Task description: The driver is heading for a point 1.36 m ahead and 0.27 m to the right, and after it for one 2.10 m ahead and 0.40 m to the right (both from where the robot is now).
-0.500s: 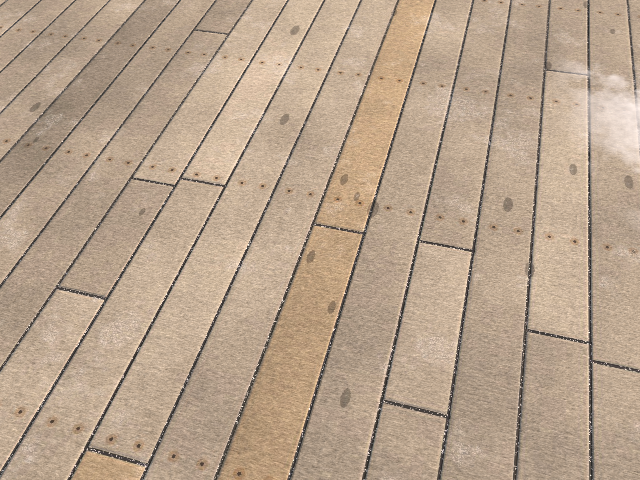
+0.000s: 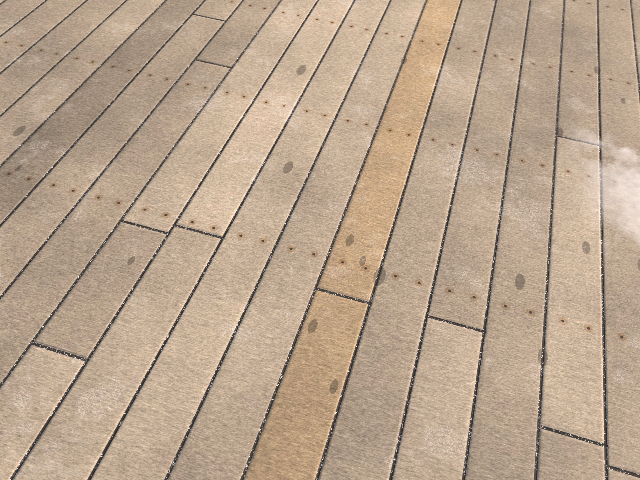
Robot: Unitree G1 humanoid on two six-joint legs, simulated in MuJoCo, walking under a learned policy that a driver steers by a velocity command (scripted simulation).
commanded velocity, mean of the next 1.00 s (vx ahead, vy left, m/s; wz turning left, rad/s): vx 0.49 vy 0.00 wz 0.01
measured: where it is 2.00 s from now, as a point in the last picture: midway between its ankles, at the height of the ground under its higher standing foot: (344, 268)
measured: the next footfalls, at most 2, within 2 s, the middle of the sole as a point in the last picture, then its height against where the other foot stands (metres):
right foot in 0.26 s outside the picture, level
left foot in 0.78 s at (256, 434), level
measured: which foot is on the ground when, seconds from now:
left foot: down 0.00-0.26, up 0.28-0.76, down 0.78-1.00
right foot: up 0.00-0.24, down 0.26-0.78, up 0.80-1.00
